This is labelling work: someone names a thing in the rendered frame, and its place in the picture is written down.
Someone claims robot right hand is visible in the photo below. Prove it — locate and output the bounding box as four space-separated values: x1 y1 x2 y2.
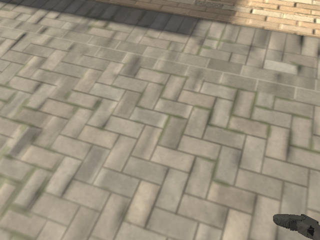
273 214 320 240

